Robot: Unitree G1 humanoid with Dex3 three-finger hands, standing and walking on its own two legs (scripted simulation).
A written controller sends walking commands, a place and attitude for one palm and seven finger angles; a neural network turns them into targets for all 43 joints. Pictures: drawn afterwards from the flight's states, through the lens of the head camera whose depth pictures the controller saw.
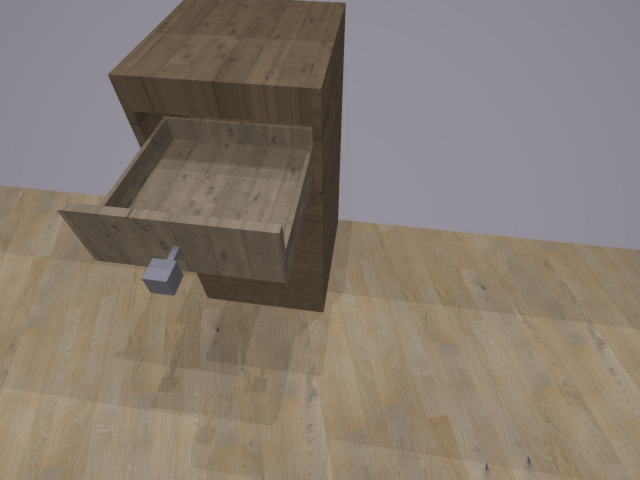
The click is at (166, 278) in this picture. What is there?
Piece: drawer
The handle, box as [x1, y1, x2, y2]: [142, 246, 183, 295]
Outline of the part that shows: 179,247 173,246 166,260 152,258 142,277 143,281 151,292 174,295 183,275 176,262 181,250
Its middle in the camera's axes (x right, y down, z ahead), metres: -0.27 +0.05 +0.67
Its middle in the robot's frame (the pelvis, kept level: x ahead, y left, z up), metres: +0.45 +0.29 -0.07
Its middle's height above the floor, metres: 0.71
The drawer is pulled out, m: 0.30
